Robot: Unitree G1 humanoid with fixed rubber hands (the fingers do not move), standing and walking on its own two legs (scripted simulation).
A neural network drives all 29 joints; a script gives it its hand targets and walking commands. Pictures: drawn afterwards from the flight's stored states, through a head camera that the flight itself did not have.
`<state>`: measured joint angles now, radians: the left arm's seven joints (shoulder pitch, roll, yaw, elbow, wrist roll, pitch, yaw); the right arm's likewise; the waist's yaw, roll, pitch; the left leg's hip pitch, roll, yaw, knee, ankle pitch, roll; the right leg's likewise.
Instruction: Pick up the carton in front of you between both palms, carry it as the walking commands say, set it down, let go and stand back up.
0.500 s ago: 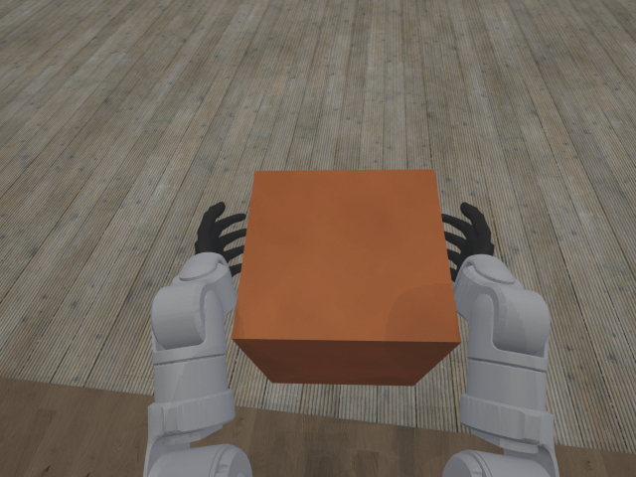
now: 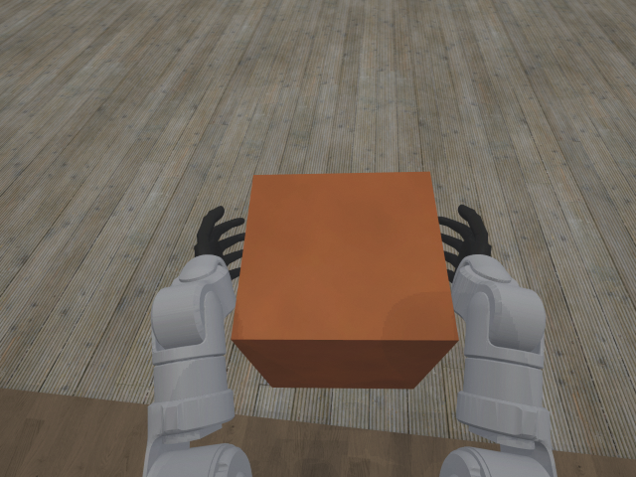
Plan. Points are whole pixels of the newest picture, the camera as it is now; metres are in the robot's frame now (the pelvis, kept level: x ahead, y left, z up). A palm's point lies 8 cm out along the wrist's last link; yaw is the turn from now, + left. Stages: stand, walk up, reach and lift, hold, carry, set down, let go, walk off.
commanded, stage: carry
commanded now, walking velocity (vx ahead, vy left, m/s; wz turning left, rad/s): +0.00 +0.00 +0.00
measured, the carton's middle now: (341, 292) +0.34 +0.00 +0.03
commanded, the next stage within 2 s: none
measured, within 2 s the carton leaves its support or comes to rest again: neither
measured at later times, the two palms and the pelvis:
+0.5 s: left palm (196, 300) +0.29 +0.16 +0.11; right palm (476, 305) +0.28 -0.15 +0.11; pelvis -0.04 +0.01 -0.01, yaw +0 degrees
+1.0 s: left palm (184, 317) +0.26 +0.17 +0.11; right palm (476, 323) +0.26 -0.14 +0.11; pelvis -0.07 +0.02 +0.00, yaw +0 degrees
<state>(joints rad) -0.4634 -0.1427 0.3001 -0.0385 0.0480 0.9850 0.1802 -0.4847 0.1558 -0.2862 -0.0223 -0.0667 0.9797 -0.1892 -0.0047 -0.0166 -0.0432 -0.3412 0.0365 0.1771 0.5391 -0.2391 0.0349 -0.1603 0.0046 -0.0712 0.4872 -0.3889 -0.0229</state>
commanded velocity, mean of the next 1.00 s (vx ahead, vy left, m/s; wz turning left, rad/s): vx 0.00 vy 0.00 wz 0.00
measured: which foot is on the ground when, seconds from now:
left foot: down 0.00-1.00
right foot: down 0.00-1.00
